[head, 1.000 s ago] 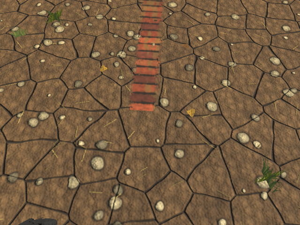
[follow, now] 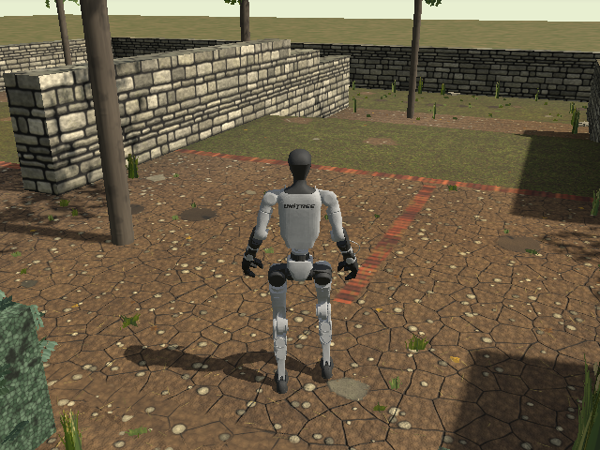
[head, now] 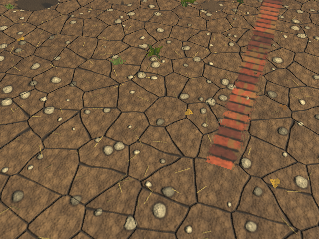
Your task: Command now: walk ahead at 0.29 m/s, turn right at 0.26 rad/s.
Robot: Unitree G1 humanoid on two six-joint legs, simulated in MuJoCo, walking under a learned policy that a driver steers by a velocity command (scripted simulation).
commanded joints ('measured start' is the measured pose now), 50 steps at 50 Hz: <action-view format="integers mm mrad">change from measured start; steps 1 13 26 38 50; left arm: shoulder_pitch -133 -36 -42 -58 -42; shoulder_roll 55 104 48 66 72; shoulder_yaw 2 -1 -30 -22 -27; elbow -99 -76 34 116 192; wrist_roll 7 30 48 30 31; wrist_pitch -24 -25 -21 16 17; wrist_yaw -8 5 0 19 29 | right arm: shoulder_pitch -11 -19 -70 -120 -135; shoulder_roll -175 -136 -154 -112 -102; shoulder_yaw -54 -32 -22 -14 -6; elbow -33 12 37 153 242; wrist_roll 3 0 -21 -5 -6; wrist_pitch -17 28 54 35 45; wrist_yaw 7 -12 -34 -27 -34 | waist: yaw -36 34 35 35 34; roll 76 -75 27 29 5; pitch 83 -55 -17 -21 15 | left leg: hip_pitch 40 -451 33 -28 -38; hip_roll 293 108 158 91 73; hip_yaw -200 -105 -165 -115 -99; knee -139 768 133 163 138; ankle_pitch -61 -262 359 301 216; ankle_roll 171 -101 -48 -38 -42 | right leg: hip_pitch -119 352 148 281 265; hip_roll -20 -196 -24 31 29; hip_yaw -4 228 118 43 43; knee -72 -423 -388 -334 -357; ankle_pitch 3 559 102 323 249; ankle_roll -13 -233 -89 -51 -43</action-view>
